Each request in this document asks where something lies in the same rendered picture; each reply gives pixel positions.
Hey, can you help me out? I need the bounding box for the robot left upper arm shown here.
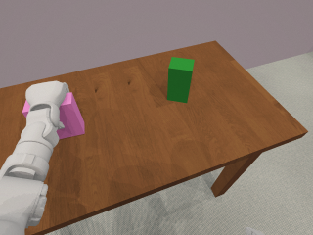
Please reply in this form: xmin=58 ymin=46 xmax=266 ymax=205
xmin=0 ymin=176 xmax=48 ymax=235

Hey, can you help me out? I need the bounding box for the table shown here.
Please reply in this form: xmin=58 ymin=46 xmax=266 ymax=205
xmin=0 ymin=40 xmax=308 ymax=235

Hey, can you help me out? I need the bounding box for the robot left hand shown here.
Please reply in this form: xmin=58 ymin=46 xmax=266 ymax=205
xmin=25 ymin=80 xmax=69 ymax=130

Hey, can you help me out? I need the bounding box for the left robot forearm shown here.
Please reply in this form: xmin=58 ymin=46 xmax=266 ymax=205
xmin=0 ymin=101 xmax=60 ymax=182

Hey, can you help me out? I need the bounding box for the sponge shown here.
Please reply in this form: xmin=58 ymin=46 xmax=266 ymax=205
xmin=22 ymin=92 xmax=85 ymax=139

